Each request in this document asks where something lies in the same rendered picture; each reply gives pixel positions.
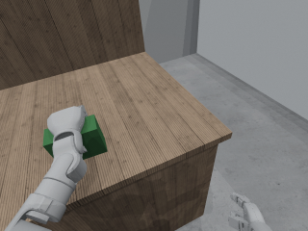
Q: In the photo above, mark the right robot hand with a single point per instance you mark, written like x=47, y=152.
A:
x=251, y=213

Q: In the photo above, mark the robot left upper arm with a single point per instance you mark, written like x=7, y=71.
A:
x=24, y=225

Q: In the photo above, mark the sponge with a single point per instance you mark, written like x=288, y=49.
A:
x=92, y=138

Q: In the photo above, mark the right robot forearm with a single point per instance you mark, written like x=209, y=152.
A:
x=258, y=226

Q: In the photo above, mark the table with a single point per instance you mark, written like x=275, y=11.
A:
x=161, y=141

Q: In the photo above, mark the left robot hand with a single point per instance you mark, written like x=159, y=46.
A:
x=69, y=118

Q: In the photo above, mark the left robot forearm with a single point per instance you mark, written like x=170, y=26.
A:
x=48, y=201

